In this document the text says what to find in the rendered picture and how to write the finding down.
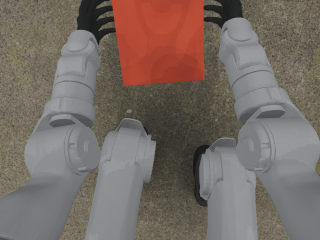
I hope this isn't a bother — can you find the robot left thigh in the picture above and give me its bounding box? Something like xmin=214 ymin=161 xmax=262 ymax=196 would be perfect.
xmin=84 ymin=127 xmax=156 ymax=240

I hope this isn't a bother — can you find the carton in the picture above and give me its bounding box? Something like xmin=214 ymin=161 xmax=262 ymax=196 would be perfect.
xmin=111 ymin=0 xmax=205 ymax=87

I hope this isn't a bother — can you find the right robot forearm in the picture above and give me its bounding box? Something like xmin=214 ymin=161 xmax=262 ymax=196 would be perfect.
xmin=218 ymin=17 xmax=320 ymax=144

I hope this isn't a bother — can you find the left robot hand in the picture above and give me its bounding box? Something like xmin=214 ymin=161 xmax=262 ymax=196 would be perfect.
xmin=77 ymin=0 xmax=116 ymax=45

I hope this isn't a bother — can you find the right robot upper arm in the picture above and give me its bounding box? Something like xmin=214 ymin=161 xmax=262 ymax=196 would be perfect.
xmin=235 ymin=117 xmax=320 ymax=240

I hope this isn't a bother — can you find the left robot upper arm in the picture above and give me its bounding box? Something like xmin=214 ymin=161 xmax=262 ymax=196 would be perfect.
xmin=0 ymin=124 xmax=102 ymax=240

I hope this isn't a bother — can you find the right robot hand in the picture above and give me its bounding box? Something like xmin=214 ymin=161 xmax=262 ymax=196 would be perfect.
xmin=203 ymin=0 xmax=243 ymax=29

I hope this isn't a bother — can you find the left robot forearm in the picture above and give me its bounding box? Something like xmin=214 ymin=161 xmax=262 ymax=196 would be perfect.
xmin=24 ymin=30 xmax=101 ymax=163

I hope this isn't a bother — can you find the robot right shin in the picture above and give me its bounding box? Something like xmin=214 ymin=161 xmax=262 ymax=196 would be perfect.
xmin=199 ymin=137 xmax=256 ymax=201

